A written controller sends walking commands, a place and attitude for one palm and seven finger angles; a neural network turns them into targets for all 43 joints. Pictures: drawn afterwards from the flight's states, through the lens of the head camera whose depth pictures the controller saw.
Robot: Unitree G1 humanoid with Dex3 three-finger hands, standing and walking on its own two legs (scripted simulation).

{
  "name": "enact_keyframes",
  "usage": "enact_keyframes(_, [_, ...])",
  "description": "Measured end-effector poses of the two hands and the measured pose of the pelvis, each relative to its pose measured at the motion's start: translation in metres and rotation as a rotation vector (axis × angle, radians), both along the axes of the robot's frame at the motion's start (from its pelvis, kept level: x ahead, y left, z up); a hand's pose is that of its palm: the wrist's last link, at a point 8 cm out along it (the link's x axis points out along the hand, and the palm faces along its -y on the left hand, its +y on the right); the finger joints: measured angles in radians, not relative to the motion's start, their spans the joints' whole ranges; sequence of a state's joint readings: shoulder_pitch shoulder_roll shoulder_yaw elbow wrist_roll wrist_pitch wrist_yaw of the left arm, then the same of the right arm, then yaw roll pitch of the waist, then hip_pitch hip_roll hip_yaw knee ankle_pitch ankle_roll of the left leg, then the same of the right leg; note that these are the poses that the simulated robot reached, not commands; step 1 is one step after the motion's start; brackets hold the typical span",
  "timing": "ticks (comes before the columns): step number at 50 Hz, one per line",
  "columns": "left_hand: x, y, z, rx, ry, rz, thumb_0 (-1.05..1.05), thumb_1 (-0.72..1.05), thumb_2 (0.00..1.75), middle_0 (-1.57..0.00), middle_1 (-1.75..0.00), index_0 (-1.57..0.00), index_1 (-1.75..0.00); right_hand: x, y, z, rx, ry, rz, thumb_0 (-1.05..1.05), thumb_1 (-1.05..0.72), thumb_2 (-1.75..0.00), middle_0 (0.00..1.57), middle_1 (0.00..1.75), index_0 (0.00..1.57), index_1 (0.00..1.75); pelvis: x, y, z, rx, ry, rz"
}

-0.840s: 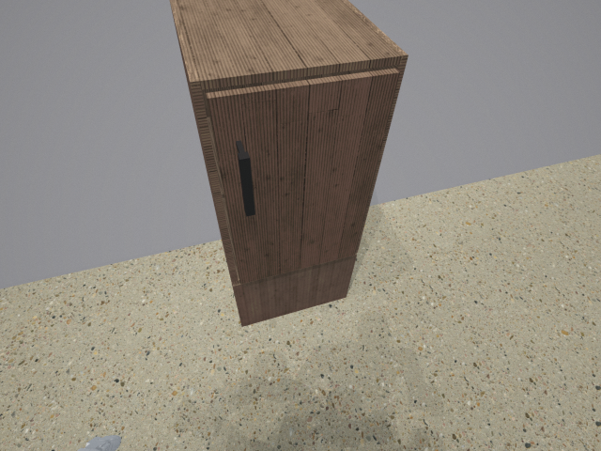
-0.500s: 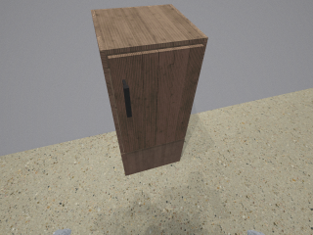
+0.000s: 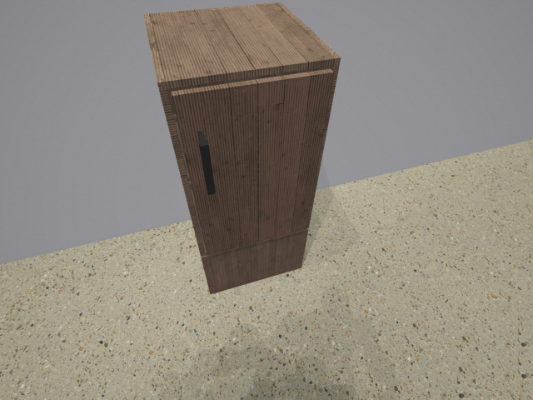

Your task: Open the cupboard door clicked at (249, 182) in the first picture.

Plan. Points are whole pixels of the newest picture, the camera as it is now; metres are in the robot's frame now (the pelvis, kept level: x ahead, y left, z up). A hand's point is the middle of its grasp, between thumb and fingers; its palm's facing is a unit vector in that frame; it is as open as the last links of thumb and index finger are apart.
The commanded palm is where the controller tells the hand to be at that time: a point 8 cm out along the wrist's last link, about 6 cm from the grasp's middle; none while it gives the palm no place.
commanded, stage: stand and wait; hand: left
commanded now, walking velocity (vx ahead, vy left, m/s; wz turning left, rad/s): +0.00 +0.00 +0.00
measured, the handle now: (206, 163) +0.62 +0.18 -0.04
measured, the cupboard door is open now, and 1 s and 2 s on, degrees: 0 0 0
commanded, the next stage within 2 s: look at it before walking up in 0.12 s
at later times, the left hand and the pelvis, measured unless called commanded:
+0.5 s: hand out of the picture +0.07 +0.23 -0.16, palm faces -0.01 -0.95 -0.30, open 7.4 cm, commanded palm none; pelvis +0.00 +0.00 +0.00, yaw +0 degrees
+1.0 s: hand out of the picture +0.07 +0.22 -0.17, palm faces -0.03 -0.95 -0.30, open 7.4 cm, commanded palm none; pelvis +0.00 +0.00 +0.00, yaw -4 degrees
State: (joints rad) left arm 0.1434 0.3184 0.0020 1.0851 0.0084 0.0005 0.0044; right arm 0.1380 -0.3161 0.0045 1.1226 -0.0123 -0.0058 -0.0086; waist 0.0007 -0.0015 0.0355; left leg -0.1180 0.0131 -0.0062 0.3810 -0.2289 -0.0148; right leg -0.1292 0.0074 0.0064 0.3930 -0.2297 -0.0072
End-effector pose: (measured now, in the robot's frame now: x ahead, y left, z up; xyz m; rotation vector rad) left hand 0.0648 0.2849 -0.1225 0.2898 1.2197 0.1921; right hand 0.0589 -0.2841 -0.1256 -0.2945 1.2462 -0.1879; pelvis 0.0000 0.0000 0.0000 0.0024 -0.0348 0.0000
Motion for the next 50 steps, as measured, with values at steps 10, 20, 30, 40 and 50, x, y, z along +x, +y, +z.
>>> enact_keyframes(10, [0.005,-0.007,0.0,-0.015,-0.021,-0.008,0.0,0.91,0.9,-0.2,-0.3,-0.2,-0.3,0.0,0.001,0.001,0.005,-0.015,0.003,0.01,-0.91,-0.9,0.2,0.3,0.2,0.3,-0.003,-0.002,0.001,-0.001,0.003,-0.001])
enact_keyframes(20, [0.0,-0.008,-0.002,-0.019,-0.001,-0.002,0.0,0.91,0.9,-0.2,-0.3,-0.2,-0.3,0.0,0.002,0.001,0.005,-0.005,0.004,0.0,-0.91,-0.9,0.2,0.3,0.2,0.3,-0.002,-0.002,0.001,-0.001,0.008,-0.002])
enact_keyframes(30, [-0.004,-0.005,-0.003,-0.013,0.022,0.011,0.0,0.91,0.9,-0.2,-0.3,-0.2,-0.3,0.003,0.004,0.0,0.006,0.006,0.008,0.0,-0.91,-0.9,0.2,0.3,0.2,0.3,0.002,-0.001,0.001,-0.001,0.012,0.0])
enact_keyframes(40, [0.0,-0.004,-0.001,-0.01,0.015,0.015,0.0,0.91,0.9,-0.2,-0.3,-0.2,-0.3,0.012,0.004,0.001,0.005,-0.009,0.013,0.0,-0.91,-0.9,0.2,0.3,0.2,0.3,0.006,-0.001,0.002,-0.001,0.01,0.001])
enact_keyframes(50, [0.002,-0.015,-0.011,-0.025,0.046,-0.011,0.0,0.91,0.9,-0.2,-0.3,-0.2,-0.3,0.008,0.012,-0.005,0.019,-0.055,-0.051,0.0,-0.91,-0.9,0.2,0.3,0.2,0.3,0.002,-0.002,-0.005,0.004,0.016,-0.07])
